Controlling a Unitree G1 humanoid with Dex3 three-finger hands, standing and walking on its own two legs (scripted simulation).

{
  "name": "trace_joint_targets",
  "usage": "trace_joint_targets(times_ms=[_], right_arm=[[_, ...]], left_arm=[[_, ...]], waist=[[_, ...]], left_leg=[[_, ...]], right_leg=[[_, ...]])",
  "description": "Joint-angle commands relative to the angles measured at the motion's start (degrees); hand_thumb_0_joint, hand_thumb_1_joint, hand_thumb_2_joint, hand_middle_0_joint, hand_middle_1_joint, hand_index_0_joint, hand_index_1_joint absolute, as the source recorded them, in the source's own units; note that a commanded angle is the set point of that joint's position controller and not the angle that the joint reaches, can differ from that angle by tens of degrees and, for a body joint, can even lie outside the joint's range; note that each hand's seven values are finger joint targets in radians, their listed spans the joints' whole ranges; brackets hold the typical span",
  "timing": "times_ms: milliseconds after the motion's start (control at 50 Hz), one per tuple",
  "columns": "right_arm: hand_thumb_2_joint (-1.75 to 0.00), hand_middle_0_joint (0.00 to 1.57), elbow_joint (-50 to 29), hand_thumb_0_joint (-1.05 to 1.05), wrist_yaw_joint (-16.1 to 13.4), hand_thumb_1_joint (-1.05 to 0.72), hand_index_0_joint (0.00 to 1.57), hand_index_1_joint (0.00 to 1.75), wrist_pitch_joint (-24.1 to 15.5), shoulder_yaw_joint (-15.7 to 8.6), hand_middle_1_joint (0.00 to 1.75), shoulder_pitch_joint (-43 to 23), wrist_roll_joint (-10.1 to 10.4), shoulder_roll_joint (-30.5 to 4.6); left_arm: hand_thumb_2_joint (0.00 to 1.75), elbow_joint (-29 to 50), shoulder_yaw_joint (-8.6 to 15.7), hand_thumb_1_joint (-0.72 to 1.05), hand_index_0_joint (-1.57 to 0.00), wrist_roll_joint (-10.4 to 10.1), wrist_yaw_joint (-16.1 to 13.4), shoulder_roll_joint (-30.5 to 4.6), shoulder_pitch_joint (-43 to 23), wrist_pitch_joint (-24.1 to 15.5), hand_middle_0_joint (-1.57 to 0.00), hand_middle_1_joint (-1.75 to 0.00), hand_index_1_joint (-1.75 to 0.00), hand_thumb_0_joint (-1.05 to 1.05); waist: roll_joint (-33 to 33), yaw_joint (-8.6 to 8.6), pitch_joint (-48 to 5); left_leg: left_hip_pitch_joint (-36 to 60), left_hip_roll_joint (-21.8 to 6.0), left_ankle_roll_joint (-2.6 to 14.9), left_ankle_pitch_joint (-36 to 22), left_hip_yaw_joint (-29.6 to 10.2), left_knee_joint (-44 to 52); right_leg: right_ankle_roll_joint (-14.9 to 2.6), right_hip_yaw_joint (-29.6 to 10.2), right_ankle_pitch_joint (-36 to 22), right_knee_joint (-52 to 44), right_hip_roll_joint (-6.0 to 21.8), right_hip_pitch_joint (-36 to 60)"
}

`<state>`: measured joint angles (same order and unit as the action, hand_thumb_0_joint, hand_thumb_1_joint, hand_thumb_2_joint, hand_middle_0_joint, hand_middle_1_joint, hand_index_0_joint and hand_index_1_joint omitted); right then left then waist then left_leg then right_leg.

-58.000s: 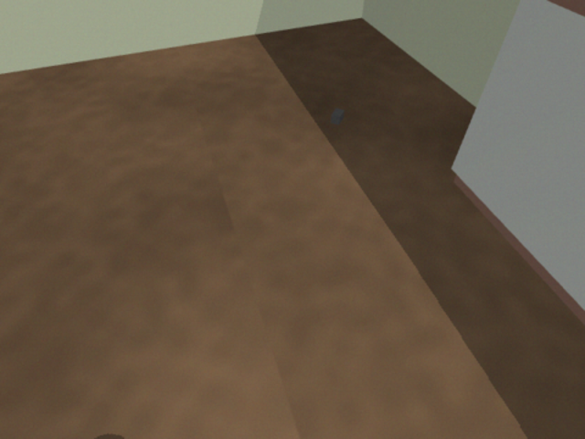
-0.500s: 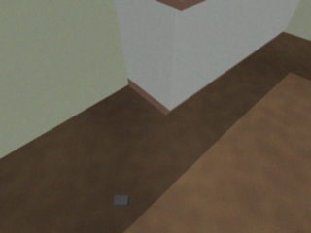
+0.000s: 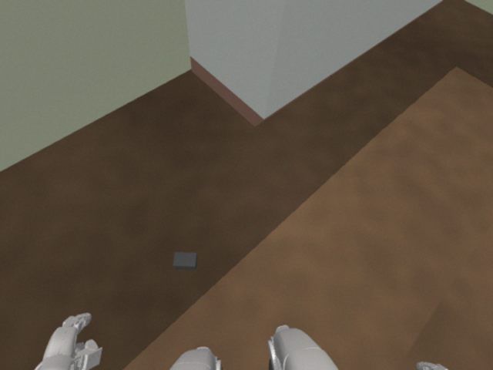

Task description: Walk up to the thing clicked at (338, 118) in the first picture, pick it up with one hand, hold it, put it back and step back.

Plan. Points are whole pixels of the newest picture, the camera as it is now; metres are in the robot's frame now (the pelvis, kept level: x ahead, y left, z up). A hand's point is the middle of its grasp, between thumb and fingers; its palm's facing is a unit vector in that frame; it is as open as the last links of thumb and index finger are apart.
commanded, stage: step back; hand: left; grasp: from above
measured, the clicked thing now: (185, 261) +0.48 +0.18 -0.73
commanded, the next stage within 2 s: none
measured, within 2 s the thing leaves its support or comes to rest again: neither
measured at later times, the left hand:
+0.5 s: hand out of the picture +0.02 +0.26 -0.13, palm faces -0.08 -0.91 -0.41, open 7.4 cm
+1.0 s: hand out of the picture -0.10 +0.29 -0.15, palm faces -0.05 -0.93 -0.36, open 7.4 cm
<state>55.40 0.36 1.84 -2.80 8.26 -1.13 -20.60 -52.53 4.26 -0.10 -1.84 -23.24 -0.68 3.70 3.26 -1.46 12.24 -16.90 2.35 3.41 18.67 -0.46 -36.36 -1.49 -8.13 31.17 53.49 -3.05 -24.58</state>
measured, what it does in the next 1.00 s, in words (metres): walks backwards: right foot, then left foot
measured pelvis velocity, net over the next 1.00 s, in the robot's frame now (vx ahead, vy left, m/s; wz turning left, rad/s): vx -0.22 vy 0.02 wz -0.08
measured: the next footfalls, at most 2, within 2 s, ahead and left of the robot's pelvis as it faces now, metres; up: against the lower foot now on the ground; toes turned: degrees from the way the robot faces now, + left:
right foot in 0.34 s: -0.04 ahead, -0.11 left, +0.00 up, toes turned -3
left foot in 0.74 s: -0.13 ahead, +0.14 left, +0.00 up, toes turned -5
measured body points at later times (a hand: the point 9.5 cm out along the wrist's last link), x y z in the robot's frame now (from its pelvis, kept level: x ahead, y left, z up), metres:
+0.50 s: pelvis -0.09 +0.00 +0.00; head -0.04 -0.02 +0.45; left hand +0.03 +0.30 -0.11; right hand +0.00 -0.31 -0.13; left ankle -0.07 +0.11 -0.67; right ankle -0.08 -0.10 -0.73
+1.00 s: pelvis -0.22 +0.02 +0.01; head -0.15 +0.05 +0.45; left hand -0.10 +0.34 -0.13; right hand -0.13 -0.29 -0.09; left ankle -0.17 +0.14 -0.73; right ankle -0.28 -0.13 -0.64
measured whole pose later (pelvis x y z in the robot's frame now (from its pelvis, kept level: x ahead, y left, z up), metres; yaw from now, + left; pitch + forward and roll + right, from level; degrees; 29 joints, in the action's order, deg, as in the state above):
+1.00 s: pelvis -0.22 +0.02 +0.01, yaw -4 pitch -1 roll -1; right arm 47.9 -1.0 0.4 -1.6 8.7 -1.5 -19.7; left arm -46.1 5.9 0.7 -0.3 -23.6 9.9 4.2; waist 3.2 1.0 9.4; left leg -18.0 -1.3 0.7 13.4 -0.8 -32.4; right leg 1.3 -10.4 27.8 66.5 -6.0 -24.1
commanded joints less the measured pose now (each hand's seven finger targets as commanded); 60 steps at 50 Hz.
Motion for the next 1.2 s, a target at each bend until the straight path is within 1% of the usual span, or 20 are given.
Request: trace_joint_targets(times_ms=[0, 160, 280, 340, 380, 400, 480, 620, 700, 740, 760, 780, 820, 860, 1000, 1060, 1120, 1140, 1160, 1180], right_arm=[[-0.90, 0.20, -6.8, 0.00, -2.4, -0.90, 0.20, 0.30, -1.5, -3.6, 0.30, -3.7, -0.9, -14.3], [-0.90, 0.20, -7.9, 0.00, -3.1, -0.90, 0.20, 0.30, -1.3, -4.2, 0.30, 2.9, -0.1, -13.7], [-0.90, 0.20, -9.6, 0.00, -2.3, -0.90, 0.20, 0.30, -1.1, -4.2, 0.30, -1.4, 0.4, -15.2], [-0.90, 0.20, -9.8, 0.00, -1.9, -0.90, 0.20, 0.30, -0.8, -3.5, 0.30, -4.2, 1.1, -13.7], [-0.90, 0.20, -10.0, 0.00, -2.0, -0.90, 0.20, 0.30, -0.3, -3.5, 0.30, -5.6, 1.1, -11.7], [-0.90, 0.20, -9.2, 0.00, -2.0, -0.90, 0.20, 0.30, -0.2, -3.7, 0.30, -3.3, 1.0, -12.7], [-0.90, 0.20, -7.1, 0.00, -1.9, -0.90, 0.20, 0.30, -0.7, -2.3, 0.30, 1.3, 1.5, -11.3], [-0.90, 0.20, -9.3, 0.00, -2.5, -0.90, 0.20, 0.30, -1.6, -1.8, 0.30, 2.1, 1.0, -10.9], [-0.90, 0.20, -7.1, 0.00, -2.3, -0.90, 0.20, 0.30, -2.2, -3.1, 0.30, 7.7, -0.4, -11.2], [-0.90, 0.20, -8.4, 0.00, -2.1, -0.90, 0.20, 0.30, -2.2, -5.0, 0.30, 4.8, -1.7, -20.2], [-0.90, 0.20, -9.9, 0.00, -1.8, -0.90, 0.20, 0.30, -2.1, -5.6, 0.30, 2.4, -1.2, -23.6], [-0.90, 0.20, -10.1, 0.00, -2.1, -0.90, 0.20, 0.30, -2.4, -5.4, 0.30, 0.6, -1.3, -22.2], [-0.90, 0.20, -11.4, 0.00, -2.2, -0.90, 0.20, 0.30, -2.6, -3.5, 0.30, -4.3, -1.6, -17.1], [-0.90, 0.20, -11.5, 0.00, -2.4, -0.90, 0.20, 0.30, -2.8, -3.2, 0.30, -3.6, -1.0, -14.7], [-0.90, 0.20, -11.9, 0.00, -3.0, -0.90, 0.20, 0.30, -2.4, -4.1, 0.30, 2.5, -0.4, -15.7], [-0.90, 0.20, -12.8, 0.00, -2.6, -0.90, 0.20, 0.30, -1.5, -4.2, 0.30, 0.0, -0.8, -16.9], [-0.90, 0.20, -13.5, 0.00, -2.2, -0.90, 0.20, 0.30, -0.4, -4.0, 0.30, -3.4, 0.5, -16.5], [-0.90, 0.20, -14.0, 0.00, -2.1, -0.90, 0.20, 0.30, -0.2, -3.4, 0.30, -3.3, 1.0, -14.4], [-0.90, 0.20, -15.6, 0.00, -2.5, -0.90, 0.20, 0.30, -0.4, -2.7, 0.30, -4.6, 1.4, -11.4], [-0.90, 0.20, -14.7, 0.00, -3.4, -0.90, 0.20, 0.30, -0.1, -3.7, 0.30, -4.7, 1.1, -13.4]], left_arm=[[0.90, 2.9, 1.9, 0.90, -0.20, -0.2, -0.9, -9.1, 7.2, -0.4, -0.20, -0.30, -0.30, 0.00], [0.90, 5.7, 2.3, 0.90, -0.20, 0.9, -0.2, -8.5, 6.7, -1.5, -0.20, -0.30, -0.30, 0.00], [0.90, 4.4, 3.0, 0.90, -0.20, 1.6, 0.7, -8.3, 12.3, -2.1, -0.20, -0.30, -0.30, 0.00], [0.90, 3.4, 3.7, 0.90, -0.20, 2.2, 0.9, -10.0, 16.3, -2.7, -0.20, -0.30, -0.30, 0.00], [0.90, 7.2, 4.8, 0.90, -0.20, 2.2, 1.1, -16.6, 9.8, -2.7, -0.20, -0.30, -0.30, 0.00], [0.90, 9.4, 4.7, 0.90, -0.20, 2.7, 0.8, -15.9, 6.9, -3.1, -0.20, -0.30, -0.30, 0.00], [0.90, 10.6, 3.9, 0.90, -0.20, 1.9, 0.2, -10.3, 4.7, -3.3, -0.20, -0.30, -0.30, 0.00], [0.90, 12.2, 3.6, 0.90, -0.20, 2.3, 0.0, -10.2, 10.9, -2.2, -0.20, -0.30, -0.30, 0.00], [0.90, 13.8, 3.3, 0.90, -0.20, 1.0, 0.9, -10.6, 7.3, -0.6, -0.20, -0.30, -0.30, 0.00], [0.90, 14.6, 2.5, 0.90, -0.20, 0.6, 1.0, -7.0, 7.8, -0.6, -0.20, -0.30, -0.30, 0.00], [0.90, 14.7, 3.5, 0.90, -0.20, 1.5, 0.2, -9.3, 5.1, -0.7, -0.20, -0.30, -0.30, 0.00], [0.90, 13.5, 4.0, 0.90, -0.20, 2.1, 0.0, -10.9, 3.7, -0.7, -0.20, -0.30, -0.30, 0.00], [0.90, 11.5, 4.2, 0.90, -0.20, 1.0, 0.5, -9.5, 8.5, -0.5, -0.20, -0.30, -0.30, 0.00], [0.90, 10.4, 4.3, 0.90, -0.20, 0.7, 1.0, -9.3, 12.6, -0.5, -0.20, -0.30, -0.30, 0.00], [0.90, 11.6, 3.7, 0.90, -0.20, 1.1, 0.9, -8.3, 10.9, -1.5, -0.20, -0.30, -0.30, 0.00], [0.90, 9.7, 3.7, 0.90, -0.20, 1.2, 1.2, -8.2, 13.6, -1.8, -0.20, -0.30, -0.30, 0.00], [0.90, 5.8, 4.2, 0.90, -0.20, 1.8, 1.4, -8.6, 20.1, -2.3, -0.20, -0.30, -0.30, 0.00], [0.90, 6.0, 5.0, 0.90, -0.20, 2.5, 1.6, -11.8, 19.7, -2.5, -0.20, -0.30, -0.30, 0.00], [0.90, 7.9, 6.4, 0.90, -0.20, 2.6, 1.7, -17.6, 17.4, -2.4, -0.20, -0.30, -0.30, 0.00], [0.90, 10.5, 6.9, 0.90, -0.20, 2.9, 1.5, -22.0, 12.3, -2.2, -0.20, -0.30, -0.30, 0.00]], waist=[[-11.8, 2.79, -16.7], [-9.4, -1.58, -16.0], [-8.4, 0.98, -16.5], [-1.2, 3.02, -16.4], [14.6, 3.81, -9.4], [12.0, 2.93, -7.8], [3.2, 0.82, -10.4], [7.3, 3.96, -17.7], [4.3, 0.37, -18.3], [-15.0, 1.26, -15.9], [-17.4, -1.75, -13.9], [-15.1, -1.59, -10.9], [-10.4, 2.55, -10.4], [-10.0, 4.06, -11.2], [-13.2, -0.84, -16.2], [-15.3, 0.01, -17.1], [-13.0, 3.76, -18.7], [-5.7, 3.30, -16.8], [9.8, 4.33, -13.0], [15.4, 5.75, -10.5]], left_leg=[[14.8, -13.5, 2.90, -41.3, -11.8, 9.6], [20.7, -16.7, 7.24, -39.5, -12.9, 8.0], [9.8, -17.4, 7.70, -22.5, -13.5, 9.2], [-2.0, -12.1, 2.19, -12.0, -9.0, 3.2], [-5.7, 3.2, -3.51, 14.2, -0.8, -19.1], [-4.5, 2.9, -3.78, 17.2, -7.1, -28.2], [-8.8, 5.6, -3.76, 10.0, -8.5, -30.9], [-8.6, -0.8, -4.55, 10.7, -3.5, -5.9], [5.8, -1.2, -2.83, -11.4, -0.4, 15.3], [11.9, -19.3, 4.65, -20.1, -24.8, 17.7], [1.3, -26.7, 13.41, -21.9, -29.7, 18.2], [-4.6, -26.9, 14.82, -20.4, -30.7, 18.9], [-0.2, -18.1, 9.26, -26.9, -16.2, 15.3], [5.5, -14.1, 6.36, -27.8, -11.4, 13.2], [18.1, -18.2, 11.46, -33.5, -12.7, 7.4], [11.1, -16.4, 9.39, -28.0, -10.8, 6.1], [2.0, -12.8, 4.59, -18.3, -8.0, 1.2], [-6.8, -8.3, 1.22, -8.7, -6.9, -4.0], [-17.2, 2.2, -2.21, 8.6, -3.9, -13.3], [-10.6, 2.4, -3.75, 18.0, -6.5, -27.5]], right_leg=[[-0.38, -3.4, -3.4, 11.5, -1.6, -5.0], [2.24, 0.9, -2.9, -3.0, 0.5, -2.9], [-0.21, 5.4, -8.5, -16.3, 2.1, 9.0], [-4.07, -1.9, -22.3, -25.7, 7.3, 17.5], [-17.49, -24.0, -24.1, -36.8, 24.6, 4.4], [-18.84, -26.1, -28.1, -36.8, 26.7, 1.0], [-10.74, -6.6, -39.7, -30.9, 14.7, 9.8], [-10.88, -5.1, -47.3, -23.7, 15.7, 26.6], [-5.47, -1.7, -36.5, -17.1, 11.9, 16.6], [-0.57, 3.5, -5.5, -4.8, -1.3, -3.4], [0.64, -0.5, 6.5, 5.8, -2.5, -0.7], [0.78, -3.2, 5.7, 14.2, -1.6, 0.8], [0.20, -4.9, -0.6, 18.8, -3.6, -2.3], [0.46, -3.8, -4.6, 19.3, -4.4, -5.6], [4.06, -0.2, -0.7, 0.5, 1.0, -4.1], [2.97, 5.0, -4.0, -12.3, 2.2, 5.0], [0.24, 7.5, -19.8, -30.0, 1.9, 17.0], [-1.76, -2.6, -17.8, -29.8, 6.8, 18.9], [-7.72, -18.1, -16.2, -34.4, 17.6, 14.7], [-15.74, -27.2, -15.7, -37.8, 26.6, -0.2]])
